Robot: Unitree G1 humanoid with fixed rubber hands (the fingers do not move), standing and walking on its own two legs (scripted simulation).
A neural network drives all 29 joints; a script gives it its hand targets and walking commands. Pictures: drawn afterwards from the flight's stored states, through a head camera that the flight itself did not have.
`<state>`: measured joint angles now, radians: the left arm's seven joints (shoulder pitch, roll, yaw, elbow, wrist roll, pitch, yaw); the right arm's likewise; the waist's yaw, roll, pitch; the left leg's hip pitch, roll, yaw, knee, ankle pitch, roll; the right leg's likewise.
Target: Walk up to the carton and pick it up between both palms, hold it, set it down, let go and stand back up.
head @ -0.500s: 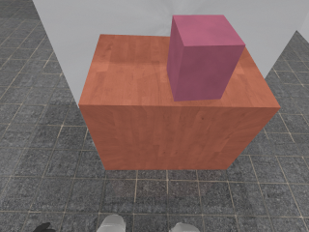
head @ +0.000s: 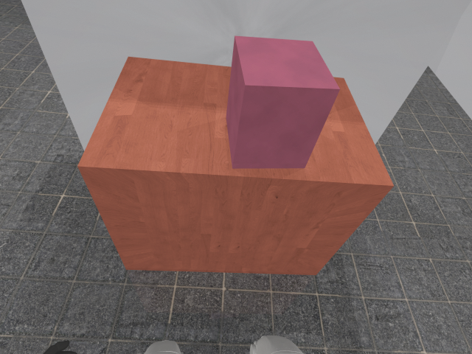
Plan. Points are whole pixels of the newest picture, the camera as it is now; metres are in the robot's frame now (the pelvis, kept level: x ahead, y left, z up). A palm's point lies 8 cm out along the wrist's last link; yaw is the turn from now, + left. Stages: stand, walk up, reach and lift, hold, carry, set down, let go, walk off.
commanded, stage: walk up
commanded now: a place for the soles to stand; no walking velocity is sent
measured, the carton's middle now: (271, 106) +0.67 -0.07 +0.03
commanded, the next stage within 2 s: none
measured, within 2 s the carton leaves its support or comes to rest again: neither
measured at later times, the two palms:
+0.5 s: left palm out of the picture +0.09 +0.20 -0.12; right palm out of the picture +0.09 -0.42 -0.08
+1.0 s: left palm out of the picture +0.10 +0.17 -0.10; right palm out of the picture +0.15 -0.45 -0.09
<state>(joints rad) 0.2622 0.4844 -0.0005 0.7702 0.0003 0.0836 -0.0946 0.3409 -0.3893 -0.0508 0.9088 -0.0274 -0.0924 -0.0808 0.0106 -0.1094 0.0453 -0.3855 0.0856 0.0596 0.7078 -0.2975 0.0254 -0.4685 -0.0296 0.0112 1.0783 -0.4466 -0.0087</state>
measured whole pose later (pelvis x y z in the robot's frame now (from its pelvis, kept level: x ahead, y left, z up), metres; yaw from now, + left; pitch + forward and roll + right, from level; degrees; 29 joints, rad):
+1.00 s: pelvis +0.08 -0.14 +0.01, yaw +3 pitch +1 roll +1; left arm 0.29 0.39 0.00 0.89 0.00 -0.03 -0.02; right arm 0.28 -0.38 -0.05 0.90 -0.01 -0.04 -0.04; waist 0.01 -0.04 0.03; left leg -0.37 0.06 0.02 0.73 -0.35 0.01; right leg -0.36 -0.02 -0.05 0.69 -0.34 -0.03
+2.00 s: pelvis +0.09 -0.13 +0.00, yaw +2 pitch +1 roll +0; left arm 0.27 0.44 0.00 0.95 0.00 -0.07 -0.03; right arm 0.26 -0.38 -0.05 0.95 -0.03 -0.03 0.02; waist 0.01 -0.03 -0.01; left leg -0.33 0.06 0.02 0.74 -0.39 0.00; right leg -0.35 -0.01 -0.04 0.72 -0.37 -0.02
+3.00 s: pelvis +0.21 -0.09 +0.01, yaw +2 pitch -1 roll +0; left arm 0.26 0.36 0.00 0.95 0.00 -0.05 0.00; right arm 0.25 -0.37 -0.05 0.97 -0.01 0.00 0.03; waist 0.01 0.01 0.03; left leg -0.29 0.04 0.01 0.64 -0.35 -0.01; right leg -0.36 -0.01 0.01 0.61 -0.24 0.01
